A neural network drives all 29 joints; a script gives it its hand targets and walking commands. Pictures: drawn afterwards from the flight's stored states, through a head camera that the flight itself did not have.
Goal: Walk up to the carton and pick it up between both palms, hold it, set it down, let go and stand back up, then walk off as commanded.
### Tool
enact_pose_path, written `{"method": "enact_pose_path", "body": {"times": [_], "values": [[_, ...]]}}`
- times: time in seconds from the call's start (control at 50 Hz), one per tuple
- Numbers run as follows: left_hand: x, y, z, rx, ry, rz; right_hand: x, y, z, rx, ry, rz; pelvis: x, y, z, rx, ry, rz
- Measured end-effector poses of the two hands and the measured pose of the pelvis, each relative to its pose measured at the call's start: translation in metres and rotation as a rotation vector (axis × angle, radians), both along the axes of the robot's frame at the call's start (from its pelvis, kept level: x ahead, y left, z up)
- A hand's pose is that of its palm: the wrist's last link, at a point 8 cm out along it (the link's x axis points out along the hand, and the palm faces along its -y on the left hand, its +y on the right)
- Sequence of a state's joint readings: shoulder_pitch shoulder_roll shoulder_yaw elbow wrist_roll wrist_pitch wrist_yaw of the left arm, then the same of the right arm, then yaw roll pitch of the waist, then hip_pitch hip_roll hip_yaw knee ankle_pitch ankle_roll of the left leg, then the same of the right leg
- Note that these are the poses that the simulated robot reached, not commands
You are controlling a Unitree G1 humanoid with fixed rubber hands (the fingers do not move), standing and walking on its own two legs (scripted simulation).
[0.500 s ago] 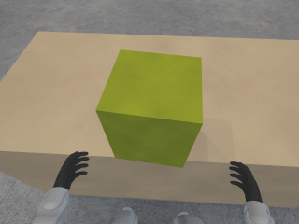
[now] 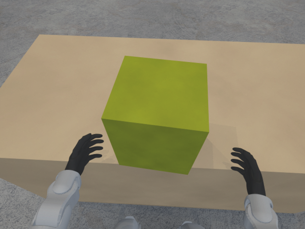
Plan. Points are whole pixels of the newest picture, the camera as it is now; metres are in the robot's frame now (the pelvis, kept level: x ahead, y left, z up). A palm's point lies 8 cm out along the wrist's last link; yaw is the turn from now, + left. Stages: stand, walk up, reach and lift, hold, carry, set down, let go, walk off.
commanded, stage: reach and lift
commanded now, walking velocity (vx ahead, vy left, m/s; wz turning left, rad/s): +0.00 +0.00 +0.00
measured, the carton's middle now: (158, 119) +0.39 +0.02 +0.04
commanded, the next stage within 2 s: none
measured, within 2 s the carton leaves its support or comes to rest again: neither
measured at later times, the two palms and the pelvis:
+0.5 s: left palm (75, 127) +0.34 +0.22 +0.08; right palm (246, 145) +0.31 -0.19 +0.07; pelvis +0.05 +0.01 +0.02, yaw +0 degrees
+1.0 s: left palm (81, 99) +0.39 +0.21 +0.12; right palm (240, 115) +0.36 -0.18 +0.11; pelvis +0.04 +0.00 +0.02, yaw +0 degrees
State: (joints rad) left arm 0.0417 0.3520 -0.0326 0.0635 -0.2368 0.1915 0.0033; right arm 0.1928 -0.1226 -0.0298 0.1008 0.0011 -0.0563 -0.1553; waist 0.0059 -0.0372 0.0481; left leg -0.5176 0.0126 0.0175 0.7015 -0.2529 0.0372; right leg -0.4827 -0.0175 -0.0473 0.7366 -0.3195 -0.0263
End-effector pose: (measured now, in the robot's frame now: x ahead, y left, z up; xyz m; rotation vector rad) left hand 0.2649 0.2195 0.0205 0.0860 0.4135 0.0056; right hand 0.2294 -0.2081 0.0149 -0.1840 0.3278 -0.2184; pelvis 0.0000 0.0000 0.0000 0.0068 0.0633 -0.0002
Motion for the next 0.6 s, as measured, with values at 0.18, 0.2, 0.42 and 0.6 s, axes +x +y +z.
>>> {"method": "enact_pose_path", "body": {"times": [0.18,0.2,0.42,0.6], "values": [[0.038,0.009,0.039,-0.048,-0.105,0.014,0.022,0.015,0.025,0.056,-0.026,-0.02,0.015,0.013,0.012,-0.016,-0.056,0.001],[0.042,0.009,0.044,-0.048,-0.113,0.014,0.027,0.017,0.03,0.059,-0.036,-0.019,0.018,0.014,0.013,-0.017,-0.065,0.001],[0.063,0.008,0.057,-0.025,-0.066,0.012,0.068,0.021,0.054,0.092,-0.066,-0.008,0.044,0.013,0.023,-0.013,-0.105,0.001],[0.081,-0.008,0.071,-0.03,-0.067,-0.02,0.086,0.016,0.053,0.127,-0.038,-0.005,0.052,0.005,0.024,-0.003,-0.092,0.001]]}}
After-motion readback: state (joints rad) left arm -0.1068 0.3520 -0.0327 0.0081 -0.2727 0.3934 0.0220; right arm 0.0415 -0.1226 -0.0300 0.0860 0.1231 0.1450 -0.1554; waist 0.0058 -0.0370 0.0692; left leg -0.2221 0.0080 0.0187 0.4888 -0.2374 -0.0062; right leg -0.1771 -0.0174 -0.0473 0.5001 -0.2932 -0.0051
